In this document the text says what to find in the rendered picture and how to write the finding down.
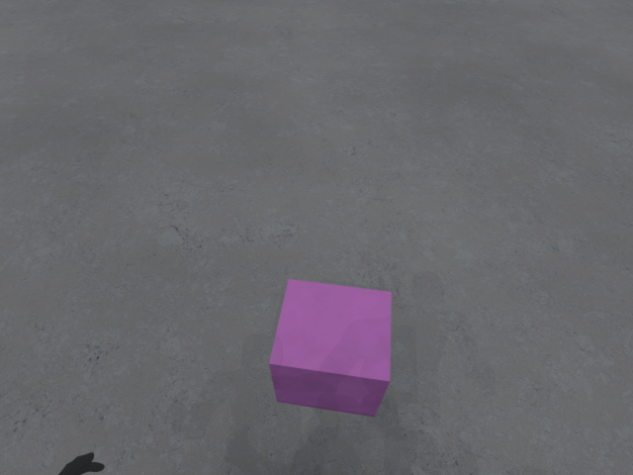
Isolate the carton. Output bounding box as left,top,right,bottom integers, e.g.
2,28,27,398
269,279,392,417

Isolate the left robot hand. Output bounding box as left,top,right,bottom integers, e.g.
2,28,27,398
58,452,105,475

